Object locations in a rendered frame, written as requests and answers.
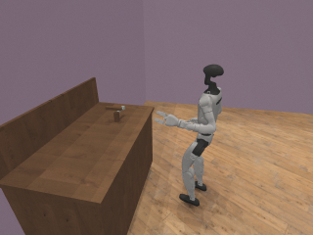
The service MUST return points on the humanoid robot torso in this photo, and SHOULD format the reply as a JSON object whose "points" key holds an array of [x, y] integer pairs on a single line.
{"points": [[216, 101]]}

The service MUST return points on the robot left hand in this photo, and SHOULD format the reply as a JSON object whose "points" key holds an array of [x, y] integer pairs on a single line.
{"points": [[169, 120]]}

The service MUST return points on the counter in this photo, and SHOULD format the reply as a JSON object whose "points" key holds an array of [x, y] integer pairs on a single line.
{"points": [[76, 166]]}

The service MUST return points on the right robot upper arm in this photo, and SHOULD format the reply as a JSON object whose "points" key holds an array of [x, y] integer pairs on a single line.
{"points": [[220, 108]]}

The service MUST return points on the robot left forearm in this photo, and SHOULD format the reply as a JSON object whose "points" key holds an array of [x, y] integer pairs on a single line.
{"points": [[199, 128]]}

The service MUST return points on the left robot upper arm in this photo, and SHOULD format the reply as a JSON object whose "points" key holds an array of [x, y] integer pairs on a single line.
{"points": [[206, 107]]}

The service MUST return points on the robot right hand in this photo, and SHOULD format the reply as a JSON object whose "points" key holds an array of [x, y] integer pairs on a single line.
{"points": [[193, 120]]}

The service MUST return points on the robot head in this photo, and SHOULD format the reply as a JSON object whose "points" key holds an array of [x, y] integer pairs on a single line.
{"points": [[212, 71]]}

